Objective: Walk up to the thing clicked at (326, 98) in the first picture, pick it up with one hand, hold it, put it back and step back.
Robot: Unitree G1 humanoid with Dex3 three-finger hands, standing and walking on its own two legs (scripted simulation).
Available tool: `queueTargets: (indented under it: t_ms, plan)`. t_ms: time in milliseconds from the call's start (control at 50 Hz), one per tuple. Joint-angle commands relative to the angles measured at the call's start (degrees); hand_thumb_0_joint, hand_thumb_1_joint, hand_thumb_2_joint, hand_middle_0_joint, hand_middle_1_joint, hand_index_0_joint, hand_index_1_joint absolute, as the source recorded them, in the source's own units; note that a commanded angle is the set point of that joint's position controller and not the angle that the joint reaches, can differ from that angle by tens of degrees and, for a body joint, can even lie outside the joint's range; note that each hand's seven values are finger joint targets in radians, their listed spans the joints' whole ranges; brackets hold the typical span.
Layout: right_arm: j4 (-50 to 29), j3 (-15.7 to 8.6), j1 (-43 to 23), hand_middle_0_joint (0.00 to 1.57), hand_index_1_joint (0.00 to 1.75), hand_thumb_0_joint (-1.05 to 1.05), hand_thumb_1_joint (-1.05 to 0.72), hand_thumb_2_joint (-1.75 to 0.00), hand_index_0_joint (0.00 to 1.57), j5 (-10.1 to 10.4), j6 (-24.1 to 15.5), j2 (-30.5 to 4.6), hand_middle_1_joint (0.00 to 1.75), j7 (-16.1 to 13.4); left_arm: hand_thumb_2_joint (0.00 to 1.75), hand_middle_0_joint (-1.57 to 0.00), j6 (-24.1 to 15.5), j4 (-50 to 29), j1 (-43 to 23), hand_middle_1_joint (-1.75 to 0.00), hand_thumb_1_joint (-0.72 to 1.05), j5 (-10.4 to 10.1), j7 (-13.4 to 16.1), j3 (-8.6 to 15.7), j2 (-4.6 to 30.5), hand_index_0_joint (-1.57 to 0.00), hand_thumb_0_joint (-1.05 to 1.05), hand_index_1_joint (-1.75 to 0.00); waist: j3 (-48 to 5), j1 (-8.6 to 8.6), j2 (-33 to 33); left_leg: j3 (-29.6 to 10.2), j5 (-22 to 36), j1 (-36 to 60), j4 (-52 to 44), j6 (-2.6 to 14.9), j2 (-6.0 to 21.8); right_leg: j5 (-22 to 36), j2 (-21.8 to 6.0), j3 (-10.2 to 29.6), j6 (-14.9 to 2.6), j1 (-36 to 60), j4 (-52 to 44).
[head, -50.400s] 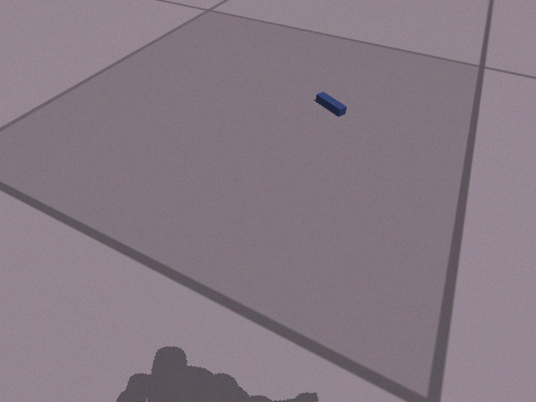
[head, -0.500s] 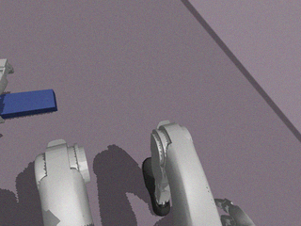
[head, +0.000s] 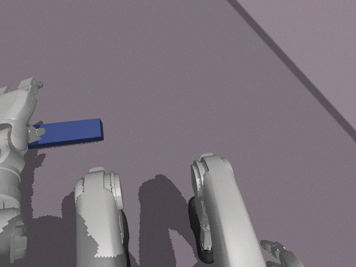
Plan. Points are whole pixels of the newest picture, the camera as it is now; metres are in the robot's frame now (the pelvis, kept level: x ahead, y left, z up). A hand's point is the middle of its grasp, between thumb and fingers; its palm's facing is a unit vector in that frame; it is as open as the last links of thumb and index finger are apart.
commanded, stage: home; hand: left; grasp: from above
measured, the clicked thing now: (65, 133) +0.47 +0.30 -0.34
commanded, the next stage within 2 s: none
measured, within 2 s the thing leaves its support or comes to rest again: neither
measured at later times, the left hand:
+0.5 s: hand out of the picture +0.27 +0.24 +0.10, palm faces -0.05 -0.88 -0.47, open 7.4 cm
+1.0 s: hand out of the picture +0.22 +0.20 +0.30, palm faces +0.20 -0.96 -0.21, open 7.4 cm
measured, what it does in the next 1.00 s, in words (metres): rises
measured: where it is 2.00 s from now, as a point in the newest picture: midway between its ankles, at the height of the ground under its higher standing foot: (163, 248)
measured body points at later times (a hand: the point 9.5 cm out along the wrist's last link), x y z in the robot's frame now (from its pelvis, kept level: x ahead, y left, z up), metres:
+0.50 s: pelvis +0.01 +0.00 +0.19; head +0.13 +0.04 +0.62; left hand +0.27 +0.29 +0.13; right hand +0.24 -0.22 +0.11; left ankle +0.08 +0.13 -0.33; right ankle +0.09 -0.14 -0.33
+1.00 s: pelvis +0.08 +0.00 +0.34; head +0.09 +0.00 +0.79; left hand +0.21 +0.25 +0.31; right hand +0.25 -0.23 +0.27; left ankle +0.08 +0.13 -0.33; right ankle +0.09 -0.14 -0.33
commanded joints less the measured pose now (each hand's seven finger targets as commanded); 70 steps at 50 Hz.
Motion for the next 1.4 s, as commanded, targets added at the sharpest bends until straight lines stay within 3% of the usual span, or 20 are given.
queueTargets:
  t_ms: [0,60,100,140,160,180,240,260,280,340,420,480,540,660,800,880,940,1120,1240,1380]
  plan:
    - [-5.7,-6.3,7.0,0.2,0.3,0.0,-0.9,-0.9,0.2,2.5,0.1,-11.8,0.3,-1.8,0.86,-0.19,3.0,-23.7,-5.0,-0.3,0.8,-10.2,-0.4,2.7,12.0,-0.19,0.0,-0.3,-44.8,2.54,9.3,6.9,10.7,35.8,-21.7,3.62,-0.8,15.4,1.7,-3.7,-4.75,27.6,-21.5]
    - [-6.2,-6.7,5.8,0.2,0.3,0.0,-0.9,-0.9,0.2,3.3,0.3,-10.8,0.3,-3.2,0.9,-0.2,6.1,-27.5,0.9,-0.3,0.9,-16.4,-3.2,0.8,7.5,-0.2,0.0,-0.3,-39.6,2.15,5.1,6.2,6.6,35.0,-25.5,4.14,-0.3,12.0,1.8,-2.9,-4.68,29.8,-26.1]
    - [-7.5,-7.1,4.1,0.2,0.3,0.0,-0.9,-0.9,0.2,3.8,0.2,-11.0,0.3,-4.0,0.9,-0.2,7.9,-33.7,4.7,-0.3,0.9,-20.6,-5.1,0.4,6.2,-0.2,0.0,-0.3,-40.3,3.3,5.0,5.3,5.3,39.5,-28.7,3.98,0.2,10.5,1.4,-2.7,-4.79,31.8,-28.1]
    - [-8.7,-7.0,2.5,0.2,0.3,0.0,-0.9,-0.9,0.2,4.3,-0.3,-10.4,0.3,-5.0,0.9,-0.2,9.3,-37.4,8.6,-0.3,0.9,-24.1,-6.7,-2.1,2.5,-0.2,0.0,-0.3,-38.3,3.35,5.0,4.8,4.6,42.2,-31.7,3.79,0.5,10.2,1.2,-2.4,-4.74,33.5,-30.3]
    - [-9.3,-6.9,2.2,0.2,0.3,0.0,-0.9,-0.9,0.2,4.7,-0.6,-10.5,0.3,-5.5,0.9,-0.2,10.0,-39.7,9.2,-0.3,0.9,-25.9,-6.8,-0.9,3.3,-0.2,0.0,-0.3,-37.6,3.84,4.2,4.1,2.9,43.8,-33.7,3.74,0.7,8.8,1.2,-2.5,-4.7,33.9,-31.6]
    - [-9.5,-6.5,1.1,0.2,0.3,0.0,-0.9,-0.9,0.2,4.9,-0.9,-10.0,0.3,-6.0,0.9,-0.2,10.7,-39.6,12.4,-0.3,0.9,-27.4,-7.2,-2.8,0.9,-0.2,0.0,-0.3,-33.6,3.31,4.5,3.7,1.3,44.0,-35.9,3.61,0.8,7.6,1.1,-2.5,-4.68,34.0,-33.0]
    - [-10.7,-5.8,-1.3,0.2,0.3,0.0,-0.9,-0.9,0.2,5.6,-2.1,-9.3,0.3,-7.3,0.9,-0.2,12.3,-42.4,17.5,-0.3,0.9,-31.7,-7.1,-1.1,0.1,-0.2,0.0,-0.3,-30.0,4.25,4.8,2.5,-1.4,48.0,-41.1,3.31,1.1,5.6,0.9,-2.2,-4.78,35.8,-36.1]
    - [-11.3,-5.6,-1.8,0.2,0.3,0.0,-0.9,-0.9,0.2,5.8,-2.6,-8.8,0.3,-7.6,0.9,-0.2,13.0,-43.0,19.9,-0.3,0.9,-32.6,-7.1,-2.3,-2.0,-0.2,0.0,-0.3,-29.0,3.86,4.7,2.6,-1.1,49.3,-42.8,3.19,1.0,5.5,0.9,-2.0,-4.89,36.8,-37.5]
    - [-12.0,-5.5,-2.9,0.2,0.3,0.0,-0.9,-0.9,0.2,6.0,-2.9,-8.6,0.3,-8.0,0.9,-0.2,13.6,-46.2,20.3,-0.3,0.9,-33.9,-6.8,-1.2,-1.5,-0.2,0.0,-0.3,-30.5,4.91,5.6,2.7,-0.7,51.7,-44.1,3.08,1.0,5.7,0.9,-1.7,-5.02,38.3,-38.5]
    - [-13.0,-4.9,-4.1,0.2,0.3,0.0,-0.9,-0.9,0.2,6.4,-4.0,-7.7,0.3,-9.2,0.9,-0.2,16.1,-49.2,25.6,-0.3,0.9,-37.8,-6.2,-2.2,-5.0,-0.2,0.0,-0.3,-29.2,4.28,5.8,3.1,1.5,56.5,-47.7,2.79,0.9,7.1,0.6,-1.1,-4.95,42.1,-42.5]
    - [-14.2,-4.0,-5.0,0.2,0.3,0.0,-0.9,-0.9,0.2,6.7,-5.4,-6.7,0.3,-10.5,0.9,-0.2,19.0,-53.7,30.2,-0.3,0.9,-43.8,-5.5,-0.7,-6.0,-0.2,0.0,-0.3,-26.3,4.45,5.8,2.7,-0.2,61.7,-53.5,2.79,0.8,5.3,0.4,-0.3,-4.78,47.9,-48.5]
    - [-15.4,-3.6,-4.9,0.2,0.3,0.0,-0.9,-0.9,0.2,6.8,-6.3,-5.8,0.3,-11.5,0.9,-0.2,21.4,-58.0,35.1,-0.3,0.9,-48.3,-5.2,-1.1,-8.2,-0.2,0.0,-0.3,-26.1,4.34,5.3,3.1,1.3,66.2,-56.9,2.71,0.6,6.2,0.4,0.2,-4.65,53.2,-53.0]
    - [-15.5,-2.9,-4.0,0.2,0.3,0.0,-0.9,-0.9,0.2,6.9,-7.0,-4.9,0.3,-12.7,0.9,-0.2,24.2,-60.2,40.9,-0.3,0.9,-51.2,-4.8,-1.6,-10.7,-0.2,0.0,-0.3,-23.7,4.14,4.5,3.2,3.8,70.5,-61.0,2.47,0.6,8.3,0.3,0.4,-4.48,58.7,-57.8]
    - [-16.0,-1.6,-0.8,0.2,0.3,0.0,-0.9,-0.9,0.2,7.3,-8.8,-3.8,0.3,-15.8,0.9,-0.2,29.3,-64.2,51.1,-0.3,0.9,-56.5,-4.3,-1.1,-15.0,-0.2,0.0,-0.3,-21.2,4.11,1.9,3.6,16.1,79.3,-67.4,2.14,0.6,18.6,0.6,-0.2,-4.24,70.5,-65.4]
    - [-17.4,-1.3,1.9,0.2,0.3,0.0,-0.9,-0.9,0.2,6.7,-11.5,-2.4,0.3,-18.7,0.9,-0.2,31.5,-70.6,61.6,-0.3,0.9,-59.1,-4.9,-0.5,-17.6,-0.2,0.0,-0.3,-15.5,5.0,2.1,5.4,22.2,87.4,-75.4,2.04,0.1,23.7,0.8,-0.7,-3.86,81.1,-74.9]
    - [-18.4,-1.4,2.6,0.2,0.3,0.0,-0.9,-0.9,0.2,6.4,-12.7,-2.0,0.3,-19.5,0.9,-0.2,32.4,-74.2,66.6,-0.3,0.9,-58.7,-5.4,-1.8,-18.6,-0.2,0.0,-0.3,-13.1,5.26,1.4,6.1,25.9,90.9,-78.2,2.14,-0.3,27.0,0.9,-1.1,-3.64,84.6,-78.3]
    - [-18.6,-1.5,2.3,0.2,0.3,0.0,-0.9,-0.9,0.2,5.9,-13.6,-2.0,0.3,-19.8,0.9,-0.2,32.5,-74.8,68.6,-0.3,0.9,-58.6,-6.2,-2.3,-19.5,-0.2,0.0,-0.3,-9.1,5.3,0.0,6.1,23.7,91.1,-80.3,2.31,-0.3,24.6,1.0,-1.6,-3.48,85.3,-80.5]
    - [-18.7,-2.0,1.2,0.2,0.3,0.0,-0.9,-0.9,0.2,5.3,-16.1,-3.1,0.3,-19.9,0.9,-0.2,32.0,-74.6,66.2,-0.3,0.9,-58.1,-8.4,-3.1,-19.1,-0.2,0.0,-0.3,-4.2,4.85,-3.0,6.8,18.7,91.7,-82.4,2.73,-0.6,19.6,0.5,-2.0,-2.71,84.3,-83.4]
    - [-18.4,-2.2,0.9,0.2,0.3,0.0,-0.9,-0.9,0.2,5.0,-17.2,-3.3,0.3,-19.7,0.9,-0.2,31.3,-76.3,66.4,-0.3,0.9,-57.6,-8.5,-2.1,-18.3,-0.2,0.0,-0.3,-7.7,5.71,0.0,7.2,20.6,94.0,-82.1,2.47,-0.9,21.8,0.2,-1.5,-2.86,86.2,-82.7]
    - [-18.0,-1.8,0.4,0.2,0.3,0.0,-0.9,-0.9,0.2,4.9,-17.4,-3.1,0.3,-19.8,0.9,-0.2,31.0,-75.5,66.9,-0.3,0.9,-57.5,-8.0,-2.7,-18.6,-0.2,0.0,-0.3,-6.5,6.01,-0.1,6.9,19.4,93.1,-82.6,2.48,-0.8,20.7,0.3,-1.7,-2.96,86.3,-82.7]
